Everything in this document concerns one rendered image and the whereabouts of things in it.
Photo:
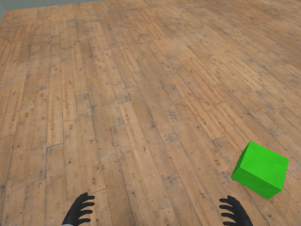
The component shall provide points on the left robot hand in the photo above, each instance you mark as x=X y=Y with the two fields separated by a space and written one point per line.
x=75 y=212

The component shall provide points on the carton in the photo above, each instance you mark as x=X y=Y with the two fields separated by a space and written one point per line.
x=261 y=170

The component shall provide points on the right robot hand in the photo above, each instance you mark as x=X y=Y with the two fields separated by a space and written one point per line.
x=240 y=216

